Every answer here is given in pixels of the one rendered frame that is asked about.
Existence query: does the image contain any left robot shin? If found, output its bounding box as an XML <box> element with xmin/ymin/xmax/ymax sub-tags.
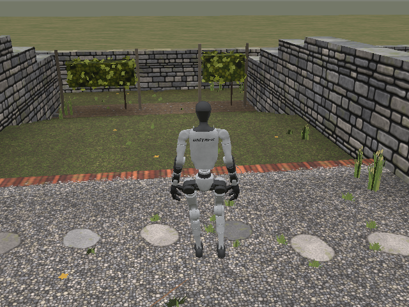
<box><xmin>189</xmin><ymin>210</ymin><xmax>201</xmax><ymax>249</ymax></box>

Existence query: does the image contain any robot left forearm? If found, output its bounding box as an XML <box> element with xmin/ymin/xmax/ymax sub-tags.
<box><xmin>171</xmin><ymin>156</ymin><xmax>183</xmax><ymax>186</ymax></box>

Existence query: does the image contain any robot right foot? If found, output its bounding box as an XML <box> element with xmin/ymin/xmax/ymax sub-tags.
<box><xmin>217</xmin><ymin>244</ymin><xmax>226</xmax><ymax>258</ymax></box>

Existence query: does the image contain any robot right forearm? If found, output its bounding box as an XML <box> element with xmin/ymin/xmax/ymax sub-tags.
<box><xmin>226</xmin><ymin>155</ymin><xmax>238</xmax><ymax>185</ymax></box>

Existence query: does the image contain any right robot hand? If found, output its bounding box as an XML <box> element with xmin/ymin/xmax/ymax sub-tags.
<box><xmin>225</xmin><ymin>184</ymin><xmax>240</xmax><ymax>201</ymax></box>

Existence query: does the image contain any left robot upper arm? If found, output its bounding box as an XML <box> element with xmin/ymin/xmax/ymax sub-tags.
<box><xmin>176</xmin><ymin>129</ymin><xmax>190</xmax><ymax>165</ymax></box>

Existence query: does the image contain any right robot upper arm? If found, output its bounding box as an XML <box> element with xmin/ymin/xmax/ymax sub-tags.
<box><xmin>217</xmin><ymin>129</ymin><xmax>233</xmax><ymax>165</ymax></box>

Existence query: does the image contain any left robot hand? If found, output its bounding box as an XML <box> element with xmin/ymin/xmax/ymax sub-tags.
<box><xmin>170</xmin><ymin>185</ymin><xmax>183</xmax><ymax>201</ymax></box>

